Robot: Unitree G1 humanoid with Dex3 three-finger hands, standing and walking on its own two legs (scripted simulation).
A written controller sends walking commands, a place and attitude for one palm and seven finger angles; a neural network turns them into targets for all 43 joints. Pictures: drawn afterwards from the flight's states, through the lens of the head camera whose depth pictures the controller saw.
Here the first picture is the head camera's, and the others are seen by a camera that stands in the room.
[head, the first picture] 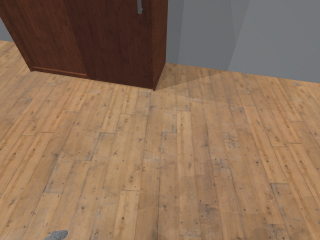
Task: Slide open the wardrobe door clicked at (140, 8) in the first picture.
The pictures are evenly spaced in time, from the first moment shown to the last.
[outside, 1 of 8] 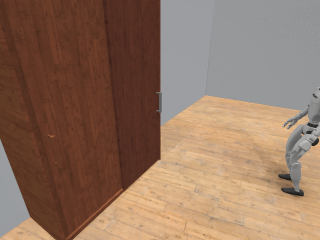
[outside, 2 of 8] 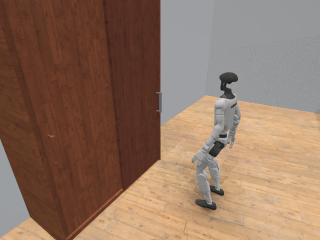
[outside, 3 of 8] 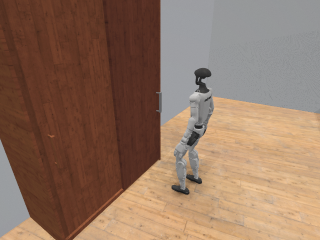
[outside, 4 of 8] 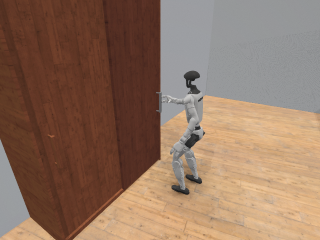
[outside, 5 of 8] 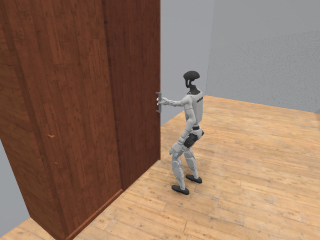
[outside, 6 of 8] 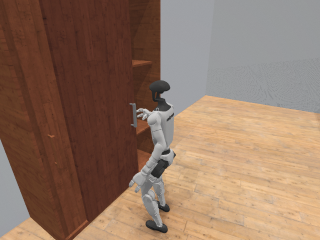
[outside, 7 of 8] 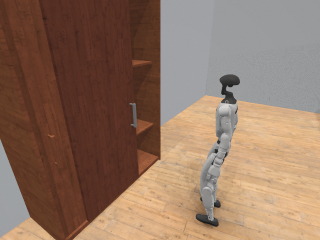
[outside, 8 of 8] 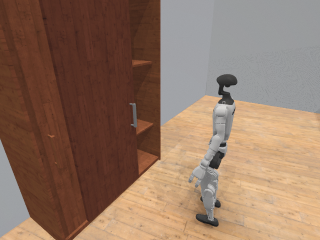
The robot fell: no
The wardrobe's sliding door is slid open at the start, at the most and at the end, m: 0.00 0.46 0.46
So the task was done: yes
